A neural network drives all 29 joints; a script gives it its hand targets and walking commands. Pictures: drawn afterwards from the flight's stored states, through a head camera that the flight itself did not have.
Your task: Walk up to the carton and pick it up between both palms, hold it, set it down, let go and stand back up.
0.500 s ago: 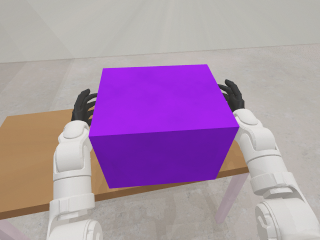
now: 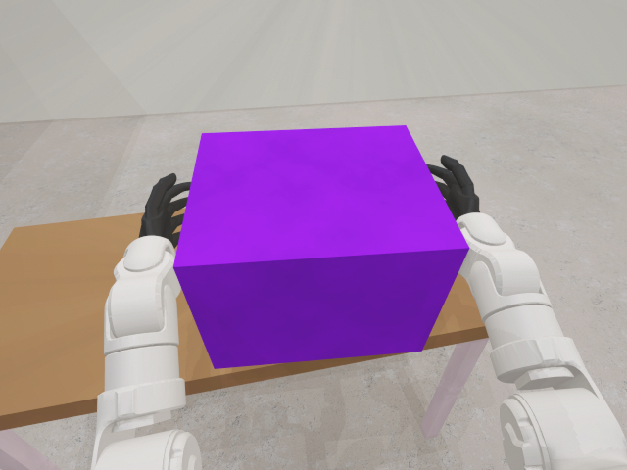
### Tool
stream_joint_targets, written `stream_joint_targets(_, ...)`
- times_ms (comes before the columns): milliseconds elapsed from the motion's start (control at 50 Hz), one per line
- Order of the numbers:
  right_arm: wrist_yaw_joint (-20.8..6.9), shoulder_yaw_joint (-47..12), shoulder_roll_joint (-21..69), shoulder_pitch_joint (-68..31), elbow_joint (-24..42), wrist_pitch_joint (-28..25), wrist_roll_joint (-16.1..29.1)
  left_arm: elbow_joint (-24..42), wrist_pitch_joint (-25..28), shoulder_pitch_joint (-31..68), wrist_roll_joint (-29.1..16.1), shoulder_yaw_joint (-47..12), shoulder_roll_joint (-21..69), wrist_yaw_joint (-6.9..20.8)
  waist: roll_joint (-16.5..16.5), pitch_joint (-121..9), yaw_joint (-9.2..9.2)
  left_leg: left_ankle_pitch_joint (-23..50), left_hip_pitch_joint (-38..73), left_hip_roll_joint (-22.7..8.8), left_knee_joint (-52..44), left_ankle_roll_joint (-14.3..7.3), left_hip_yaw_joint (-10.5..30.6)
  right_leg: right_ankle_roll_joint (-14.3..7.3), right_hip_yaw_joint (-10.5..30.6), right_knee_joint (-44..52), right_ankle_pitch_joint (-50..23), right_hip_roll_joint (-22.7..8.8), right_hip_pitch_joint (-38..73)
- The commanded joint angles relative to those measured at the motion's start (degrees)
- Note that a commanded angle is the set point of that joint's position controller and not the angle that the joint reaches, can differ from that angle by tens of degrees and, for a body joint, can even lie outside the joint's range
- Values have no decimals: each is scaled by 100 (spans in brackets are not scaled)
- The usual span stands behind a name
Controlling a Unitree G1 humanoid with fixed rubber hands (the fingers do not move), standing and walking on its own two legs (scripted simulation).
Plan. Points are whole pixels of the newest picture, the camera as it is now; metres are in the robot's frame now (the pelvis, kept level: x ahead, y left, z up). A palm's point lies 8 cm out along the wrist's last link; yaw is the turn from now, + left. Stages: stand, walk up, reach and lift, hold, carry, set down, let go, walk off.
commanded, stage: set down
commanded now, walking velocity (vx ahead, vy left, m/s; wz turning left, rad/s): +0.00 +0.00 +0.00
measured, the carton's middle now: (313, 243) +0.37 +0.01 +0.13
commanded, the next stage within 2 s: none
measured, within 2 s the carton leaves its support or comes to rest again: neither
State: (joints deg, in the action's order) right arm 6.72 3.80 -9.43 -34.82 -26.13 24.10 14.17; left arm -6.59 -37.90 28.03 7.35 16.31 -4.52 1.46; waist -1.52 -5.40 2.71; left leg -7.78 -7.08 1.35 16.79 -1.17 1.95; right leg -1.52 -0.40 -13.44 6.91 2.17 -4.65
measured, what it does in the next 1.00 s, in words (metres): stands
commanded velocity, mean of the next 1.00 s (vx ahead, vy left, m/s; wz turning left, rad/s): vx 0.00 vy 0.00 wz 0.00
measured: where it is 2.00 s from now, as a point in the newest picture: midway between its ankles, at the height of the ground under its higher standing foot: outside the picture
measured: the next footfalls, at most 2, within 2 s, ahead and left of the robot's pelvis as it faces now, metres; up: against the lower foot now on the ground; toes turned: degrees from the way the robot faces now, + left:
none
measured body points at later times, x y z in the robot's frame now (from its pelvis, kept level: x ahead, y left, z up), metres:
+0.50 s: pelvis +0.02 +0.00 +0.00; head +0.00 +0.02 +0.45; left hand +0.39 +0.21 +0.14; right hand +0.41 -0.17 +0.13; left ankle +0.02 +0.10 -0.75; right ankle +0.01 -0.10 -0.75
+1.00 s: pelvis +0.02 -0.01 +0.00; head +0.01 +0.01 +0.45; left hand +0.40 +0.21 +0.12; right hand +0.43 -0.17 +0.12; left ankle +0.02 +0.10 -0.75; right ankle +0.01 -0.10 -0.75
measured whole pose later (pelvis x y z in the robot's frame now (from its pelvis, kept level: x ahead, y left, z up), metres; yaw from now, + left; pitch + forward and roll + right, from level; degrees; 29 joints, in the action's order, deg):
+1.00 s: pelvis +0.02 -0.01 +0.00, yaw +1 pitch +0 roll +0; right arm 0.4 12.9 -6.6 -36.7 -46.1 -2.0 -0.3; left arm -29.7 -13.7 33.1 8.0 16.6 -4.0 0.4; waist -1.7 -1.6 -1.7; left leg -8.3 -8.3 1.1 16.3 -0.7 2.3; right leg -2.0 -2.5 -12.8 7.9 2.0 -5.3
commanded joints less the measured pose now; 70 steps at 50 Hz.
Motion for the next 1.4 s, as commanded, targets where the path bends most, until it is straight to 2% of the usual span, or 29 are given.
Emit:
stream_joint_targets(0, -777, -2303, 3528, -4271, 1995, -565, 456, 1113, 539, 4304, -901, -3086, 3151, 739, 305, -2269, -18, 1230, 905, 58, 34, 248, -9, 254, -87, -41, -1122, 15, 520)
stream_joint_targets(60, -874, -2004, 3507, -4451, 1722, -925, 134, 703, 838, 4434, -759, -2848, 3121, 786, 317, -2143, -98, 896, 986, 50, -49, 232, -47, 248, -181, -1, -745, 0, 461)
stream_joint_targets(160, -1049, -1162, 3218, -4005, 537, -1530, -817, -277, 1294, 3971, -253, -2093, 2793, 968, 256, -1243, -166, 82, 537, 15, -387, 154, -247, 215, -225, 92, 204, -134, 579)
stream_joint_targets(220, -1063, -971, 3129, -3731, 181, -1786, -1109, -542, 1414, 3718, -59, -1817, 2626, 1068, 116, -940, -185, 218, 380, 7, -428, 119, -369, 262, -249, 97, 119, -181, 806)
stream_joint_targets(280, -1006, -1057, 3086, -3799, 312, -2109, -1139, -488, 1572, 3680, -137, -1989, 2712, 1055, 78, -1253, -172, 872, 599, 21, -245, 205, -409, 308, -322, 10, -506, -141, 1030)
stream_joint_targets(360, -928, -1522, 3161, -4121, 932, -2637, -951, -73, 1984, 3938, -485, -2767, 3120, 783, 201, -2275, -121, 2281, 1257, 20, 206, 443, -333, 290, -465, -162, -1585, 25, 1110)
stream_joint_targets(400, -916, -1746, 3209, -4138, 1147, -2801, -848, 191, 2168, 4056, -613, -3130, 3278, 616, 287, -2619, -79, 2830, 1545, 3, 382, 521, -252, 266, -501, -193, -1864, 83, 989)
stream_joint_targets(460, -914, -1960, 3273, -3982, 1210, -2858, -760, 372, 2287, 4065, -664, -3399, 3377, 468, 334, -2779, -36, 3172, 1640, -19, 490, 547, -144, 252, -479, -200, -2050, 93, 869)
stream_joint_targets(520, -919, -2013, 3232, -3806, 1065, -2781, -707, 327, 2250, 3891, -574, -3316, 3280, 441, 307, -2676, -101, 3018, 1419, -1, 455, 503, -103, 279, -419, -215, -2162, 47, 981)
stream_joint_targets(600, -931, -1946, 3174, -3688, 768, -2649, -677, 61, 2149, 3597, -415, -2951, 3084, 504, 203, -2362, -256, 2466, 859, 57, 287, 402, -146, 352, -334, -288, -2375, -44, 1290)
stream_joint_targets(720, -998, -1639, 3136, -3720, 315, -2655, -846, -428, 2171, 3521, -197, -2429, 2939, 606, 101, -2080, -410, 1954, 450, 51, 88, 333, -280, 395, -303, -344, -2444, -103, 1497)
stream_joint_targets(920, -1229, -787, 3079, -4100, -533, -3169, -1505, -1265, 2908, 4581, -310, -2452, 3181, 357, 280, -2420, -330, 1773, 792, -77, 47, 449, -347, 272, -453, -99, -1481, -104, 826)
stream_joint_targets(1040, -1356, -329, 3037, -4302, -1130, -3391, -1878, -1964, 3242, 4875, -250, -2166, 3169, 263, 170, -2513, -428, 1487, 689, -131, -48, 380, -409, 232, -473, -11, -1025, -149, 653)
stream_joint_targets(1200, -1444, -100, 3082, -4448, -1644, -3571, -2090, -2567, 3509, 4900, -24, -1656, 3082, 271, 10, -2579, -671, 1610, 331, -130, -76, 313, -546, 286, -396, -137, -1457, -196, 1038)
stream_joint_targets(1380, -1485, -38, 3064, -4354, -1938, -3744, -2123, -2612, 3735, 4938, 8, -1630, 3082, 172, 137, -2898, -720, 2325, 420, -164, 124, 406, -576, 275, -396, -244, -2047, -174, 993)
